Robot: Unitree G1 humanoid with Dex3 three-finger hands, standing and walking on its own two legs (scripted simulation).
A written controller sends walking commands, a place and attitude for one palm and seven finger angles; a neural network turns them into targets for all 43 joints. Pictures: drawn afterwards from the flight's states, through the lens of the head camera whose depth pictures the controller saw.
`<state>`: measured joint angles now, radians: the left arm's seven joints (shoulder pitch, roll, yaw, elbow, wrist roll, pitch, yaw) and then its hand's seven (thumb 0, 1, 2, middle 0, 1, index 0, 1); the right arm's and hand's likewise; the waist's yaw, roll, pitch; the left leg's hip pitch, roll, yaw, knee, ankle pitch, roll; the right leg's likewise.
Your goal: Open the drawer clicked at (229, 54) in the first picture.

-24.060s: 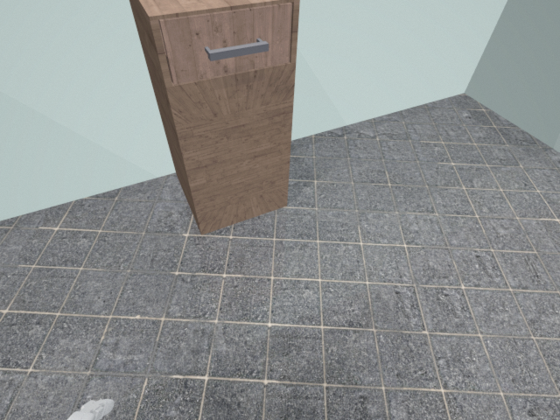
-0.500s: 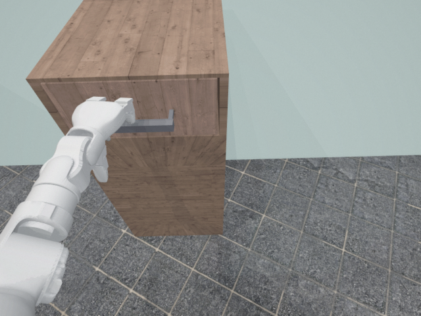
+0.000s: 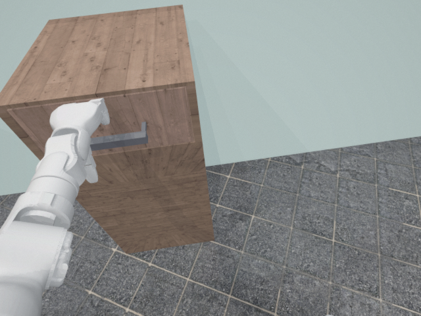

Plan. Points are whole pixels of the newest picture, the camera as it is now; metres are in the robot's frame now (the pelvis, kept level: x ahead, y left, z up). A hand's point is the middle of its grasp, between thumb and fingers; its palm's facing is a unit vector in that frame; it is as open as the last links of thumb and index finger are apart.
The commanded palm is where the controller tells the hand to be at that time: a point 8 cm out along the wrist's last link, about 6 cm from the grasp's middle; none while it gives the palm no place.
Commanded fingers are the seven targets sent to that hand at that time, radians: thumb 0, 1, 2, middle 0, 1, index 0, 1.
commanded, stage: move the hooked fingers above the handle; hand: left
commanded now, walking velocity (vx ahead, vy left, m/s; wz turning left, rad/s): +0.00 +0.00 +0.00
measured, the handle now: (109, 136) +0.51 +0.24 +0.05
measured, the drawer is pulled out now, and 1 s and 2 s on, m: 0.00 0.00 0.00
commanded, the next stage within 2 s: lift the fingers back up to retry in 0.70 s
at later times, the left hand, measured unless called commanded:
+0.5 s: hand (97, 116) +0.47 +0.22 +0.14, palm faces +0.03 +0.03 -1.00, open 13.3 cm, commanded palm +0.44 +0.24 +0.16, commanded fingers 0.00 -0.50 0.30 -0.30 -1.20 -0.30 -1.20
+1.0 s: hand (98, 124) +0.48 +0.23 +0.12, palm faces +0.09 +0.01 -1.00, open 13.2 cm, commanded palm +0.45 +0.23 +0.16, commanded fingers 0.00 -0.50 0.30 -0.30 -1.20 -0.30 -1.20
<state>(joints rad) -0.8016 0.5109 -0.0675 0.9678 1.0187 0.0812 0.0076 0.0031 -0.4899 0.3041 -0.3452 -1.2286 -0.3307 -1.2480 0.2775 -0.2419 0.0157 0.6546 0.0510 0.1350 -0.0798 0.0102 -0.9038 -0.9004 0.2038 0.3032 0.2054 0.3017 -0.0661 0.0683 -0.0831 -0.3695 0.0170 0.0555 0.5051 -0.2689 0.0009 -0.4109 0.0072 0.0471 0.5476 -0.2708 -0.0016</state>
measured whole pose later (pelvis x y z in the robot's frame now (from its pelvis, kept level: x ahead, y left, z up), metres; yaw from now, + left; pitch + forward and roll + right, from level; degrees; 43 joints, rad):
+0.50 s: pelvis +0.00 +0.01 +0.00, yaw +1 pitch +9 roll +1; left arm -0.94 0.43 -0.14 0.99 1.02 0.16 0.10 0.00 -0.49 0.30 -0.38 -1.26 -0.38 -1.34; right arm 0.25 -0.26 0.00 0.69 0.05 0.14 -0.05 0.01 -0.91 -0.90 0.20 0.30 0.20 0.30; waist -0.06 0.07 -0.11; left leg -0.41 0.01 0.04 0.55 -0.28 0.00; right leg -0.44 -0.01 0.03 0.57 -0.29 0.00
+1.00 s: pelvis +0.00 +0.01 -0.01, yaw +3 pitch +11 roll +0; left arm -0.91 0.42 -0.15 0.95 1.02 0.12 0.21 0.00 -0.49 0.30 -0.40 -1.26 -0.41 -1.32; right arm 0.31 -0.28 -0.05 0.75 0.03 0.10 -0.02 0.01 -0.91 -0.90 0.20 0.30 0.20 0.30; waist -0.06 0.06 -0.12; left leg -0.50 0.00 0.01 0.61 -0.31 0.01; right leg -0.50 -0.01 0.00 0.61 -0.30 0.00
